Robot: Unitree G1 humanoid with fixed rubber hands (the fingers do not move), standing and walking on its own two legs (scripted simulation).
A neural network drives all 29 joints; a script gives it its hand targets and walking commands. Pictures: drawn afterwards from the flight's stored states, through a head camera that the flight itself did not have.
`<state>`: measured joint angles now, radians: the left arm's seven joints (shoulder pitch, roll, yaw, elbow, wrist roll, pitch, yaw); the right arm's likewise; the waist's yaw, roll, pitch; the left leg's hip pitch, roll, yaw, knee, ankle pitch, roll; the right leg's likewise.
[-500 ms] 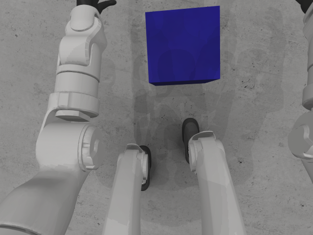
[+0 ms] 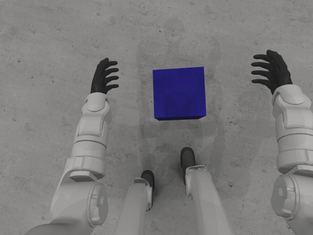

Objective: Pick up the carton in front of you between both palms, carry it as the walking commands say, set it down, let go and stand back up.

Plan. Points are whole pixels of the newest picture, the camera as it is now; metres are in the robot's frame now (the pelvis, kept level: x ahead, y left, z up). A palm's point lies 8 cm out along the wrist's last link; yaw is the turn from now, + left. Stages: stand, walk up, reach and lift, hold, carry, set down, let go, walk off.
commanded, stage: let go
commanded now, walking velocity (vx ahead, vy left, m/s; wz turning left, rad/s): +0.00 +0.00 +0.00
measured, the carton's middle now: (178, 97) +0.50 -0.07 -0.56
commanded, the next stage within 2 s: stand in 1.10 s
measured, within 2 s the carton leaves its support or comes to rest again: neither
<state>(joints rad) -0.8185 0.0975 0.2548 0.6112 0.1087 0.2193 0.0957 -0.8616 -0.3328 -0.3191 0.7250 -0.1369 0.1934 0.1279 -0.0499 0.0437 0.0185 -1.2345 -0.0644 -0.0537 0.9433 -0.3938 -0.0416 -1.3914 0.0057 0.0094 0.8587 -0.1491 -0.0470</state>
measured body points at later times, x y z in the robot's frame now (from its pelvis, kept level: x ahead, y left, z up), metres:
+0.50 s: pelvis +0.05 +0.01 +0.07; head +0.17 -0.01 +0.50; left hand +0.30 +0.22 -0.02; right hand +0.26 -0.24 -0.02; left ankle +0.00 +0.14 -0.65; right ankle +0.11 -0.09 -0.65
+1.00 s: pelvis +0.08 +0.03 +0.08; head +0.10 +0.03 +0.53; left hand +0.27 +0.26 +0.01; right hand +0.24 -0.21 +0.01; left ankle +0.00 +0.14 -0.65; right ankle +0.11 -0.09 -0.65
